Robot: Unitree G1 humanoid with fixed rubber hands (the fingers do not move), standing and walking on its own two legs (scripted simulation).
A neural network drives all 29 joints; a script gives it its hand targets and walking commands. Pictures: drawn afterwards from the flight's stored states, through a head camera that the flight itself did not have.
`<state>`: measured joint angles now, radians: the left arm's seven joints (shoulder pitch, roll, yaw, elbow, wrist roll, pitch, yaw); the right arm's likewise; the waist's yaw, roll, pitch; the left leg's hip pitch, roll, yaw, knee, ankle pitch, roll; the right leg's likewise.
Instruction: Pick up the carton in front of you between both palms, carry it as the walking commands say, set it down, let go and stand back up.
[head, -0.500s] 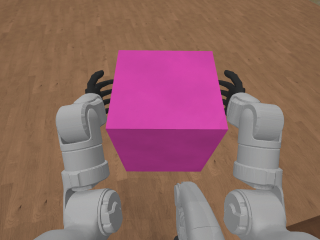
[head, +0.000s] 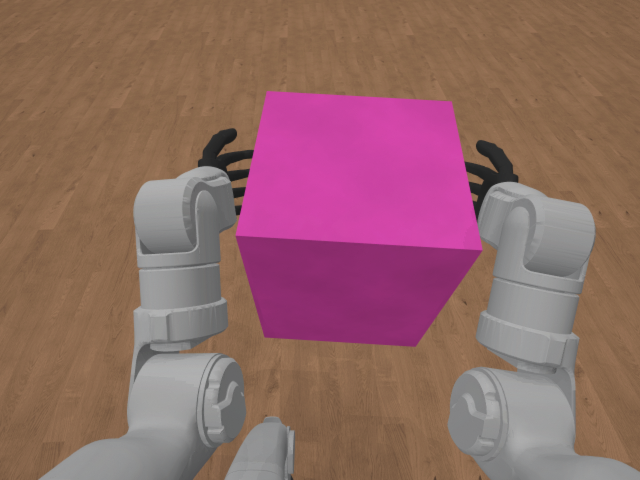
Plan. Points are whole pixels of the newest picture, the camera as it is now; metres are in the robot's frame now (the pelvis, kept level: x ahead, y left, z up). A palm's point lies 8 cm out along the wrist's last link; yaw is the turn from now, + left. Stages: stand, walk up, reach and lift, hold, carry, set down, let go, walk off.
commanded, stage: carry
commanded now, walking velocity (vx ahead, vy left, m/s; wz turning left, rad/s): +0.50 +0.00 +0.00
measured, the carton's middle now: (348, 231) +0.39 +0.01 +0.12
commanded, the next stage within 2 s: none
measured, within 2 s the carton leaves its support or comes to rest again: neither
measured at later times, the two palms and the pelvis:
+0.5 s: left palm (263, 104) +0.65 +0.17 +0.14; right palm (446, 115) +0.63 -0.13 +0.14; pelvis +0.28 +0.03 +0.03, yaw -3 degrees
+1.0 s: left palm (290, 59) +0.85 +0.15 +0.12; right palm (439, 64) +0.85 -0.15 +0.12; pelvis +0.60 +0.00 +0.01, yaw -1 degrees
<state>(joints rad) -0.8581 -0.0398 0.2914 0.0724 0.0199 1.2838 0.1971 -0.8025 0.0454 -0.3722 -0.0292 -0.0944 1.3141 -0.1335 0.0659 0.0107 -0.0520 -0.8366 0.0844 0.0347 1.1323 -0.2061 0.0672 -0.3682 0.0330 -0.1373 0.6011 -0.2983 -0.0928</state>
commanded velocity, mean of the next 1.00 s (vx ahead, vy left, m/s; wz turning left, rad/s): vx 0.50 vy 0.00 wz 0.00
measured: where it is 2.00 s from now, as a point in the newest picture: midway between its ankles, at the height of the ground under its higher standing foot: (353, 249)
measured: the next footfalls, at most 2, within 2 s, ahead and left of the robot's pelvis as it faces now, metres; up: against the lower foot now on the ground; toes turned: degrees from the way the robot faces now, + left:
left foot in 0.18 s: +0.30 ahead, +0.13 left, +0.00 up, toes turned +5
right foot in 0.62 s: +0.50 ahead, -0.11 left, +0.00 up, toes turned -10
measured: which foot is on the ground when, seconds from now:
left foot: up 0.00-0.16, down 0.18-0.62, up 0.64-1.00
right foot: down 0.00-0.20, up 0.22-0.60, down 0.62-1.00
